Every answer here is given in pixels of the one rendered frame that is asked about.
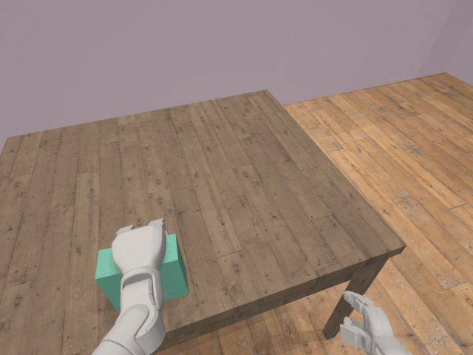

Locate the right robot hand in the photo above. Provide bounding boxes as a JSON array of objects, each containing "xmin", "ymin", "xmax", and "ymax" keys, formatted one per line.
[{"xmin": 340, "ymin": 291, "xmax": 396, "ymax": 355}]

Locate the table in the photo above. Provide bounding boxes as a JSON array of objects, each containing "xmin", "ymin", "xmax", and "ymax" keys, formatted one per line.
[{"xmin": 0, "ymin": 89, "xmax": 406, "ymax": 355}]

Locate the sponge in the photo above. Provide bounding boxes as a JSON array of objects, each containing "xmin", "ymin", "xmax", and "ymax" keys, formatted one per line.
[{"xmin": 95, "ymin": 234, "xmax": 189, "ymax": 312}]

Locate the left robot forearm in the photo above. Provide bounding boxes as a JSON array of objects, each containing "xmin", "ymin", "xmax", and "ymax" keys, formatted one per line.
[{"xmin": 92, "ymin": 268, "xmax": 166, "ymax": 355}]

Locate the right robot forearm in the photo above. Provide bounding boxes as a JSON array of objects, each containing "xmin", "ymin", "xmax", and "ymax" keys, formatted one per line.
[{"xmin": 370, "ymin": 335, "xmax": 412, "ymax": 355}]

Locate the left robot hand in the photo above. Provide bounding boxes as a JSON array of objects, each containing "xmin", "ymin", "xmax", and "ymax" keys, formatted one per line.
[{"xmin": 112, "ymin": 218, "xmax": 169, "ymax": 276}]

